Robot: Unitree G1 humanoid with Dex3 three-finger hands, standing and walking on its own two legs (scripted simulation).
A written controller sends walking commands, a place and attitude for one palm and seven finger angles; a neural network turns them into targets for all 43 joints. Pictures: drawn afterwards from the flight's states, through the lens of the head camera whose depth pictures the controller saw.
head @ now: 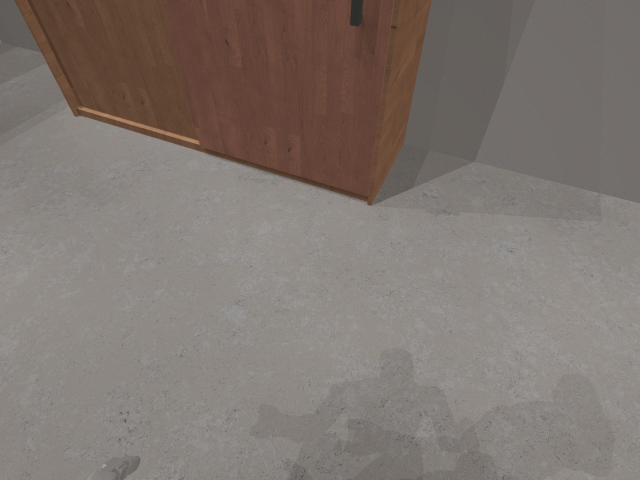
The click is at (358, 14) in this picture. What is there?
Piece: wardrobe's sliding door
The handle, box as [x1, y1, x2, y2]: [350, 0, 362, 25]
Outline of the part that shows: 352,0 350,24 358,25 362,17 362,0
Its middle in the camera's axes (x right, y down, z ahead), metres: +0.12 -0.78 +1.14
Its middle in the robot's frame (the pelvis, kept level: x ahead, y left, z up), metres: +1.40 -0.04 +0.15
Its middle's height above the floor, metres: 0.92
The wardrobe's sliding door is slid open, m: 0.00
